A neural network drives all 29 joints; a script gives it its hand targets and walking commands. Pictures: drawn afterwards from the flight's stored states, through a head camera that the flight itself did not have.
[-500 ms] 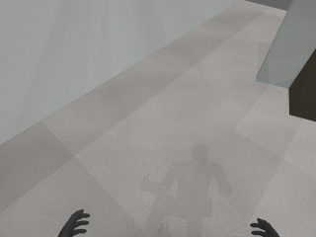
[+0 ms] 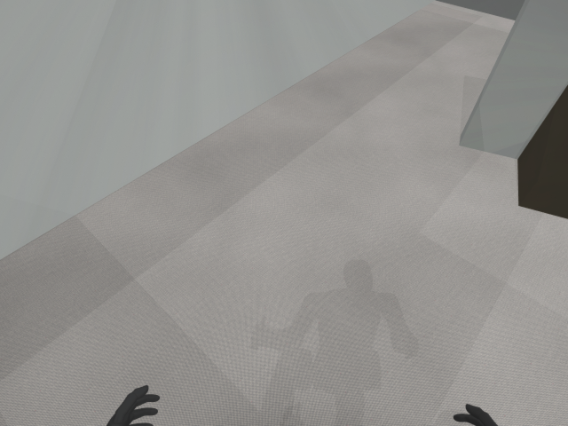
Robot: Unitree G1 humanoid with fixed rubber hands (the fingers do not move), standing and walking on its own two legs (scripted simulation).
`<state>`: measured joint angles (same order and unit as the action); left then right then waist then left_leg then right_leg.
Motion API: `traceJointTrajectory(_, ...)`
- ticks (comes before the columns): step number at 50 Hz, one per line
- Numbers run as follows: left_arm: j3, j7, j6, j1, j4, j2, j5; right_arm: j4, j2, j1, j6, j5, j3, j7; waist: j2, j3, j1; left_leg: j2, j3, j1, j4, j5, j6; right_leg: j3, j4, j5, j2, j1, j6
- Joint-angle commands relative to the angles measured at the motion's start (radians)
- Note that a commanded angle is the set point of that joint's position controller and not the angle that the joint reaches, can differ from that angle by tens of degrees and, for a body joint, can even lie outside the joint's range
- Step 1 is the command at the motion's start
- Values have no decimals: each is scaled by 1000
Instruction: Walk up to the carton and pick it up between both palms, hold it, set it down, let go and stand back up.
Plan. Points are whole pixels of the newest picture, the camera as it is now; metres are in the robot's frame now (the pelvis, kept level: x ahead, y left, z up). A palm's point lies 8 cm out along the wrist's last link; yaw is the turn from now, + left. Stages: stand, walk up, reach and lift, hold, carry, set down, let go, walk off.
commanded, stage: stand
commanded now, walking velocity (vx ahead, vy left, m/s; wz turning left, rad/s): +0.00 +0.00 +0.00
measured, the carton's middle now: out of the picture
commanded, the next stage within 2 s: walk up in 0.78 s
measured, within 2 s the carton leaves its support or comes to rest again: neither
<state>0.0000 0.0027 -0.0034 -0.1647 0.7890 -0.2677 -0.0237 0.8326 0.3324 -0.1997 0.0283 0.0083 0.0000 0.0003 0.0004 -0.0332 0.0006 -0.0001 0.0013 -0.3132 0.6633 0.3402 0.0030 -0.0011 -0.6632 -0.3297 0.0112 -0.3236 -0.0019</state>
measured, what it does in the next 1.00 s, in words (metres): stands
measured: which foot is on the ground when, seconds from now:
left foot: down 0.00-1.00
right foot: down 0.00-1.00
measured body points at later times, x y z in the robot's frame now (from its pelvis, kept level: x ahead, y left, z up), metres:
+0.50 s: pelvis -0.01 +0.00 +0.01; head +0.01 +0.01 +0.46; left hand +0.11 +0.26 -0.12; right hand +0.09 -0.29 -0.11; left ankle +0.01 +0.12 -0.72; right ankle +0.01 -0.12 -0.72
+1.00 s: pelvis -0.02 +0.00 +0.01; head +0.00 +0.01 +0.46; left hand +0.09 +0.27 -0.12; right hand +0.07 -0.29 -0.11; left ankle +0.01 +0.12 -0.72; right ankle +0.01 -0.12 -0.72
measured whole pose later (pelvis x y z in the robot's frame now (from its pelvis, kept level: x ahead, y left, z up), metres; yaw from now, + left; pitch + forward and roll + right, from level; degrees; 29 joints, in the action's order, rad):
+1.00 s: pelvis -0.02 +0.00 +0.01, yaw +0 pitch +1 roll +0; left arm 0.00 0.02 -0.01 -0.15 0.93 -0.27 -0.03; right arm 0.97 0.33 -0.17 0.04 0.01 0.00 0.00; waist 0.00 -0.02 0.00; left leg 0.00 0.00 -0.31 0.55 0.24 0.01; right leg 0.00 -0.53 -0.23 0.01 -0.32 -0.01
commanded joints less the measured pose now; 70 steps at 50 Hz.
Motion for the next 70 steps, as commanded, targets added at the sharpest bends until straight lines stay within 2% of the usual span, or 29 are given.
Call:
traceJointTrajectory(1,-77,-4,-40,78,1,-258,8,-32,215,83,37,7,61,5,3,67,0,98,-115,30,-172,-162,55,-85,160,178,85,91,66)
traceJointTrajectory(5,-79,-2,-45,88,9,-267,11,-8,221,79,34,4,56,6,30,83,2,104,-116,50,-188,-181,58,-89,167,192,90,93,67)
traceJointTrajectory(6,-75,-3,-43,79,19,-253,17,-11,214,75,35,10,53,8,2,75,12,101,-115,43,-195,-182,57,-89,165,177,89,100,63)
traceJointTrajectory(8,-79,-3,-47,77,29,-265,11,-3,213,66,36,10,53,7,38,103,-2,98,-108,75,-185,-194,58,-93,176,187,88,100,62)
traceJointTrajectory(9,-75,-5,-45,77,36,-260,12,3,219,72,33,10,55,7,3,81,3,96,-105,64,-186,-190,56,-91,179,202,86,98,59)
traceJointTrajectory(17,-71,1,-45,77,68,-235,14,25,219,105,34,15,53,7,8,100,13,116,-124,53,-236,-123,56,-83,200,137,79,116,54)
traceJointTrajectory(19,-74,1,-44,98,68,-253,8,34,196,86,38,8,45,2,22,82,-8,105,-119,53,-243,-119,49,-92,218,131,85,110,58)
traceJointTrajectory(22,-69,3,-46,73,85,-248,17,50,221,85,39,12,54,3,-20,96,3,113,-126,71,-245,-148,50,-82,216,142,81,108,52)
traceJointTrajectory(25,-66,6,-41,68,101,-240,18,67,222,89,39,15,52,5,2,73,12,114,-131,36,-275,-105,46,-80,217,135,80,118,49)
traceJointTrajectory(35,-70,3,-44,65,122,-254,17,101,207,68,39,5,42,2,-8,145,3,120,-133,102,-266,-255,42,-78,218,222,94,157,47)
traceJointTrajectory(37,-65,3,-48,61,130,-245,18,102,202,69,40,3,40,6,-21,161,1,122,-127,112,-258,-229,44,-82,224,221,97,166,49)
traceJointTrajectory(40,-64,3,-39,72,140,-252,12,107,211,91,39,6,43,2,38,129,5,124,-134,90,-279,-189,41,-81,239,194,95,158,50)
traceJointTrajectory(42,-67,2,-40,66,137,-249,15,111,220,72,38,8,45,5,0,128,7,116,-118,86,-273,-181,39,-86,240,202,98,152,48)
traceJointTrajectory(47,-63,2,-43,93,140,-252,13,107,201,88,38,8,42,3,1,104,-7,119,-134,72,-290,-154,40,-93,254,150,93,134,48)
traceJointTrajectory(48,-56,2,-42,77,143,-236,15,117,204,76,37,7,39,3,-1,111,-5,127,-152,64,-301,-135,45,-83,252,144,97,145,46)
traceJointTrajectory(49,-126,62,-11,97,-27,-330,-53,86,368,-88,59,23,126,27,84,105,-51,204,-206,246,-306,197,135,-100,124,-96,22,-157,80)
traceJointTrajectory(50,-124,86,8,152,-41,-306,-55,106,444,-145,68,39,158,42,-63,50,-89,376,-402,316,-439,421,210,-63,-132,-119,5,-382,54)
traceJointTrajectory(51,-127,93,23,154,-49,-319,-74,93,458,-129,80,38,169,52,-43,24,-88,479,-479,285,-462,399,237,-131,-287,-113,63,-461,37)
traceJointTrajectory(53,-139,108,28,119,-44,-331,-62,82,425,-70,89,25,156,57,34,-18,-45,455,-413,192,-473,310,219,-174,-364,-71,83,-441,27)
traceJointTrajectory(55,-150,123,36,71,-24,-328,-49,72,392,-44,96,23,143,50,2,13,-16,368,-257,202,-450,174,168,-174,-392,-2,74,-388,7)
traceJointTrajectory(57,-154,136,42,74,-39,-304,-40,69,388,-72,95,27,141,47,-83,0,-35,334,-151,184,-431,53,166,-127,-335,15,71,-351,-17)
traceJointTrajectory(59,-155,143,48,109,-52,-307,-28,66,405,-71,93,30,148,46,-129,-16,-47,325,-119,171,-431,76,170,-105,-281,10,84,-325,-27)
traceJointTrajectory(63,-163,149,44,180,-66,-311,-22,72,453,-69,92,37,153,49,-111,7,-66,354,-78,183,-355,-2,197,-40,-88,-83,101,-247,-14)
traceJointTrajectory(64,-160,145,36,151,-65,-306,-22,65,456,-60,93,33,149,49,-122,36,-53,353,-52,188,-308,-72,190,-33,-16,-77,101,-194,-6)
traceJointTrajectory(66,-170,136,24,13,1,-294,-17,54,434,5,84,27,136,47,-80,125,32,311,53,60,-156,-96,152,33,168,58,60,76,24)
traceJointTrajectory(67,-192,124,12,-133,48,-371,-14,60,393,-43,76,20,121,47,54,206,90,228,126,30,54,-99,100,52,230,62,-4,248,47)
traceJointTrajectory(68,-210,106,2,-206,64,-431,-27,65,318,-107,65,16,96,38,254,254,109,145,153,-175,276,133,61,-28,239,46,39,449,57)
traceJointTrajectory(69,-221,91,1,-227,44,-518,-34,25,248,-83,63,15,68,41,433,201,119,16,151,-463,464,306,13,-445,395,-153,231,476,151)
traceJointTrajectory(70,-223,88,4,-141,14,-533,-15,25,314,-24,56,11,68,55,356,134,103,76,74,-493,467,230,19,-566,483,-375,297,352,227)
